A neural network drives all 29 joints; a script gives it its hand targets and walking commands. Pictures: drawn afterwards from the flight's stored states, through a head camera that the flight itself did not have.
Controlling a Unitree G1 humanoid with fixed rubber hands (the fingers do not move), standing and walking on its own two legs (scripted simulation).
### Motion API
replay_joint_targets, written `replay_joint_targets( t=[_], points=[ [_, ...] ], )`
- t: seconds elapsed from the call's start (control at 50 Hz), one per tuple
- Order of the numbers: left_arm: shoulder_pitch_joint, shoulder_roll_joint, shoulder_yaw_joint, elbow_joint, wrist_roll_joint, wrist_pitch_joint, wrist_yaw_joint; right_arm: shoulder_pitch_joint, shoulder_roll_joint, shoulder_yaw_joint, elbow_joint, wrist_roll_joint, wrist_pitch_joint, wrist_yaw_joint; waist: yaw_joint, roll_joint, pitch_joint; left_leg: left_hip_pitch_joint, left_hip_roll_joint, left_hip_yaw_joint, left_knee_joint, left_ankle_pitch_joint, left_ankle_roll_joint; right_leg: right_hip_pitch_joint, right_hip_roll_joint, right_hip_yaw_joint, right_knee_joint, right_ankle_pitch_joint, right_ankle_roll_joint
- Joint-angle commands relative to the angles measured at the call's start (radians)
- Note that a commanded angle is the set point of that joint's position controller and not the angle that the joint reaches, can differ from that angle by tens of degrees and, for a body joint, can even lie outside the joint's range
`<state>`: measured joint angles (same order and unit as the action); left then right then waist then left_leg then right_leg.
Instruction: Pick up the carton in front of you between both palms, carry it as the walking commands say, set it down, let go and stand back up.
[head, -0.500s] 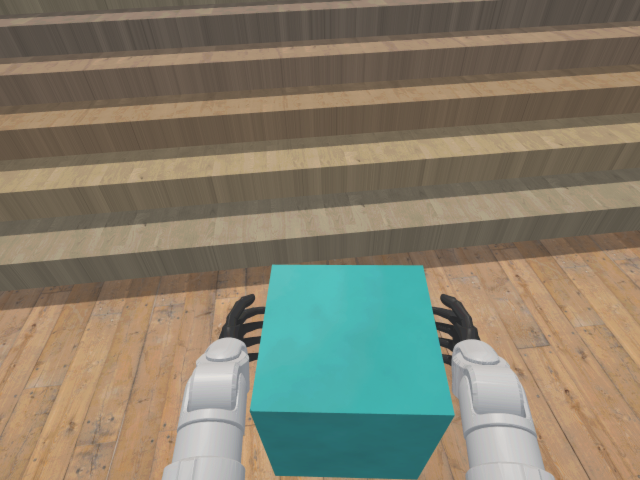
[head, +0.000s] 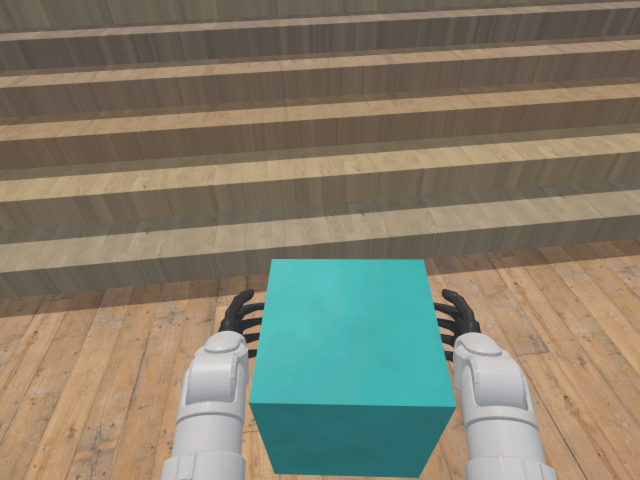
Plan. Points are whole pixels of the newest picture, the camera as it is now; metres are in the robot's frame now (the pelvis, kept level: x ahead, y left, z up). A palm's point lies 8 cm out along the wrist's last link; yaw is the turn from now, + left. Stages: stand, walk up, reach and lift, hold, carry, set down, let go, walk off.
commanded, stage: hold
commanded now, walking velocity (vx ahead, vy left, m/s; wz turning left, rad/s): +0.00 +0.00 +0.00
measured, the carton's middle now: (346, 370) +0.29 +0.00 -0.02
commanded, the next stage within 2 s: carry in 0.18 s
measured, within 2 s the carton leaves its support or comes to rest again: neither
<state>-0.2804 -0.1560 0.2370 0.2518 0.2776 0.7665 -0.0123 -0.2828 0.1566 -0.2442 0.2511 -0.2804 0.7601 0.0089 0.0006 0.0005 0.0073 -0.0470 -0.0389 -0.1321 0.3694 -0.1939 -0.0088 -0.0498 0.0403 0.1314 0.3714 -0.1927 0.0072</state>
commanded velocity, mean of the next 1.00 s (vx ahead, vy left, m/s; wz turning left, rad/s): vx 0.43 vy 0.00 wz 0.00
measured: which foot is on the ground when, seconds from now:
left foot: down 0.00-0.70, up 0.72-0.96, down 0.98-1.00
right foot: down 0.00-0.56, up 0.58-0.66, down 0.68-0.98, up 1.00-1.00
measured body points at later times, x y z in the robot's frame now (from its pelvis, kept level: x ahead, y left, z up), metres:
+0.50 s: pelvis +0.07 +0.00 -0.02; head +0.02 +0.01 +0.43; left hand +0.36 +0.16 +0.06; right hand +0.37 -0.15 +0.06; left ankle +0.02 +0.14 -0.75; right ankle +0.02 -0.13 -0.75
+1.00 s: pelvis +0.33 +0.04 -0.03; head +0.32 +0.04 +0.42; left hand +0.61 +0.20 +0.06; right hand +0.62 -0.11 +0.06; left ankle +0.44 +0.11 -0.75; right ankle +0.13 -0.08 -0.74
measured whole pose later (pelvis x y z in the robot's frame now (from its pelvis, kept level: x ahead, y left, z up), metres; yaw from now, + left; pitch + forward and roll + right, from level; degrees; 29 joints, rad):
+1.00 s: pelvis +0.33 +0.04 -0.03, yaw -1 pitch +4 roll +2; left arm -0.16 -0.13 0.12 -0.38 0.10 1.22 0.10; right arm -0.18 0.14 -0.10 -0.35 -0.11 1.20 -0.09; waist 0.03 -0.04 -0.10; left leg -0.49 0.01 0.24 0.54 -0.12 0.06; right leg 0.01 -0.11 -0.15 0.53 -0.53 0.04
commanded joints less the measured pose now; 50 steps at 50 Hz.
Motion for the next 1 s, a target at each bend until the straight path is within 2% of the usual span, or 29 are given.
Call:
replay_joint_targets(
  t=[0.0,0.14,0.16,0.2,0.22,0.28,0.34,0.4,0.44,0.48,0.5,0.52,0.54,0.56,0.58,0.6,0.62,0.64,0.66,0.68,0.7,0.72,0.76,0.8,0.86,0.9,0.94,0.96,0.98],
  points=[
    [-0.534,-0.911,-0.538,-0.024,-0.255,-0.037,-0.231,-0.516,0.920,0.542,-0.010,0.255,-0.028,0.234,0.001,-0.002,-0.191,0.010,-0.048,0.065,-0.058,0.064,-0.002,0.014,0.047,-0.064,-0.057,0.071,0.006],
    [-0.549,-0.913,-0.528,0.000,-0.247,-0.039,-0.233,-0.531,0.923,0.532,0.015,0.248,-0.031,0.236,0.000,-0.001,-0.194,0.006,-0.046,0.067,-0.056,0.053,0.000,0.012,0.046,-0.066,-0.056,0.061,0.006],
    [-0.554,-0.909,-0.542,-0.016,-0.258,-0.037,-0.231,-0.533,0.916,0.538,0.002,0.252,-0.027,0.235,-0.002,0.011,-0.219,-0.111,0.112,0.019,0.011,-0.090,0.013,-0.095,-0.111,-0.026,0.015,-0.090,-0.007],
    [-0.559,-0.901,-0.557,-0.045,-0.268,-0.033,-0.223,-0.536,0.914,0.555,-0.029,0.267,-0.023,0.229,0.000,0.010,-0.213,-0.198,0.100,-0.004,-0.019,-0.457,0.028,-0.177,-0.094,0.000,-0.007,-0.456,-0.021],
    [-0.570,-0.905,-0.575,-0.070,-0.282,-0.029,-0.219,-0.550,0.914,0.573,-0.054,0.280,-0.018,0.225,-0.003,0.008,-0.202,-0.227,0.100,-0.002,-0.015,-0.523,0.032,-0.207,-0.095,-0.006,0.000,-0.522,-0.022],
    [-0.558,-0.894,-0.645,-0.155,-0.332,0.008,-0.201,-0.540,0.906,0.644,-0.133,0.331,0.019,0.206,-0.001,0.014,-0.262,-0.211,0.117,0.029,0.041,-0.366,0.039,-0.208,-0.094,-0.068,0.068,-0.336,-0.024],
    [-0.545,-0.864,-0.714,-0.238,-0.385,0.085,-0.183,-0.526,0.871,0.717,-0.222,0.387,0.094,0.186,-0.001,0.010,-0.288,-0.256,0.137,0.025,0.064,-0.425,0.041,-0.227,-0.129,-0.039,0.072,-0.407,-0.039],
    [-0.537,-0.821,-0.756,-0.299,-0.436,0.182,-0.164,-0.540,0.834,0.766,-0.293,0.450,0.193,0.168,0.009,-0.087,-0.245,-0.374,0.106,0.117,0.195,-0.348,0.018,-0.183,-0.205,0.063,-0.011,-0.443,-0.076],
    [-0.512,-0.801,-0.773,-0.342,-0.467,0.240,-0.150,-0.539,0.843,0.799,-0.337,0.502,0.255,0.162,0.011,-0.187,-0.234,-0.425,0.065,0.221,0.224,-0.262,0.003,-0.122,-0.268,0.136,-0.040,-0.355,-0.123],
    [-0.498,-0.815,-0.796,-0.408,-0.507,0.292,-0.139,-0.526,0.862,0.819,-0.376,0.549,0.304,0.160,0.006,-0.115,-0.244,-0.293,0.074,0.221,0.135,-0.211,0.005,-0.182,-0.228,0.024,0.078,-0.146,-0.104],
    [-0.502,-0.827,-0.811,-0.449,-0.532,0.317,-0.136,-0.500,0.868,0.819,-0.386,0.555,0.322,0.157,0.002,-0.011,-0.265,-0.192,0.099,0.162,0.110,-0.149,0.021,-0.235,-0.167,-0.101,0.217,0.000,-0.068],
    [-0.495,-0.841,-0.824,-0.483,-0.553,0.343,-0.136,-0.446,0.861,0.808,-0.394,0.556,0.341,0.152,-0.008,0.154,-0.306,-0.019,0.190,0.008,0.095,0.034,0.073,-0.384,-0.115,-0.203,0.414,0.057,-0.016],
    [-0.490,-0.848,-0.831,-0.510,-0.568,0.365,-0.138,-0.401,0.863,0.805,-0.412,0.552,0.358,0.145,-0.023,0.290,-0.315,0.158,0.286,-0.134,0.062,0.307,0.132,-0.593,-0.070,-0.278,0.498,-0.121,0.027],
    [-0.498,-0.862,-0.839,-0.535,-0.587,0.381,-0.145,-0.380,0.864,0.802,-0.445,0.545,0.374,0.136,-0.032,0.311,-0.269,0.257,0.352,-0.232,0.041,0.517,0.188,-0.751,-0.045,-0.295,0.489,-0.358,0.035],
    [-0.503,-0.879,-0.844,-0.550,-0.605,0.392,-0.152,-0.397,0.869,0.809,-0.502,0.546,0.387,0.129,-0.040,0.221,-0.240,0.306,0.368,-0.239,0.058,0.604,0.211,-0.811,-0.052,-0.275,0.431,-0.424,0.022],
    [-0.480,-0.893,-0.841,-0.559,-0.615,0.399,-0.158,-0.414,0.871,0.821,-0.558,0.547,0.397,0.123,-0.041,0.165,-0.257,0.314,0.360,-0.190,0.077,0.592,0.194,-0.771,-0.055,-0.278,0.330,-0.390,0.014],
    [-0.441,-0.898,-0.837,-0.561,-0.615,0.404,-0.158,-0.420,0.881,0.833,-0.596,0.550,0.407,0.120,-0.028,0.149,-0.299,0.245,0.329,-0.090,0.115,0.556,0.149,-0.601,-0.039,-0.294,0.188,-0.288,0.003],
    [-0.394,-0.904,-0.836,-0.570,-0.605,0.406,-0.155,-0.403,0.897,0.843,-0.621,0.561,0.415,0.124,-0.002,0.126,-0.375,0.068,0.265,0.079,0.199,0.534,0.082,-0.255,-0.008,-0.329,0.020,-0.090,-0.014],
    [-0.345,-0.897,-0.831,-0.582,-0.584,0.407,-0.149,-0.361,0.888,0.850,-0.643,0.570,0.421,0.132,0.014,0.041,-0.460,-0.179,0.205,0.215,0.355,0.397,0.017,0.133,-0.065,-0.253,-0.011,-0.013,-0.039],
    [-0.289,-0.880,-0.816,-0.587,-0.544,0.403,-0.139,-0.396,0.874,0.867,-0.699,0.591,0.431,0.146,0.035,-0.248,-0.459,-0.471,0.106,0.319,0.625,0.095,-0.040,0.290,-0.328,0.173,-0.086,0.081,-0.130],
    [-0.329,-0.888,-0.807,-0.602,-0.525,0.405,-0.130,-0.452,0.873,0.882,-0.694,0.615,0.441,0.157,0.032,-0.350,-0.396,-0.726,0.032,0.252,0.683,-0.302,-0.026,0.403,-0.433,0.357,-0.101,0.384,-0.246],
    [-0.366,-0.898,-0.813,-0.638,-0.532,0.414,-0.124,-0.464,0.875,0.889,-0.687,0.628,0.443,0.164,0.034,-0.195,-0.353,-0.803,0.092,0.187,0.739,-0.367,0.003,0.414,-0.455,0.292,-0.054,0.479,-0.279],
    [-0.366,-0.890,-0.827,-0.668,-0.554,0.428,-0.120,-0.405,0.869,0.871,-0.663,0.629,0.447,0.167,0.037,-0.047,-0.331,-0.826,0.132,0.181,0.668,-0.322,0.024,0.401,-0.413,0.159,-0.065,0.388,-0.207],
    [-0.355,-0.876,-0.843,-0.678,-0.575,0.439,-0.127,-0.334,0.865,0.850,-0.625,0.605,0.449,0.158,0.031,-0.086,-0.309,-0.788,0.121,0.223,0.519,-0.234,0.016,0.374,-0.362,0.030,-0.095,0.410,-0.147],
    [-0.320,-0.853,-0.847,-0.671,-0.590,0.452,-0.148,-0.263,0.857,0.828,-0.609,0.556,0.450,0.138,0.024,-0.137,-0.274,-0.603,0.065,0.306,0.297,-0.076,0.014,0.222,-0.287,-0.151,-0.090,0.466,-0.113],
    [-0.313,-0.837,-0.847,-0.667,-0.595,0.456,-0.160,-0.249,0.850,0.819,-0.613,0.535,0.451,0.129,0.016,-0.174,-0.260,-0.386,0.014,0.381,0.181,0.029,0.024,0.078,-0.265,-0.235,-0.051,0.547,-0.081],
    [-0.322,-0.827,-0.849,-0.676,-0.602,0.459,-0.168,-0.247,0.852,0.816,-0.610,0.522,0.450,0.128,-0.004,-0.150,-0.310,-0.090,-0.029,0.444,0.124,0.092,0.046,-0.058,-0.235,-0.332,0.134,0.615,-0.044],
    [-0.332,-0.815,-0.849,-0.680,-0.599,0.460,-0.171,-0.255,0.845,0.814,-0.614,0.519,0.451,0.130,-0.019,-0.117,-0.358,0.088,0.004,0.413,0.135,0.037,0.051,-0.165,-0.207,-0.353,0.282,0.485,-0.026],
    [-0.376,-0.794,-0.845,-0.689,-0.599,0.463,-0.175,-0.275,0.840,0.811,-0.614,0.515,0.453,0.131,-0.049,0.016,-0.384,0.187,0.169,0.138,0.043,-0.179,0.078,-0.307,-0.155,-0.358,0.513,0.236,0.003]
  ],
)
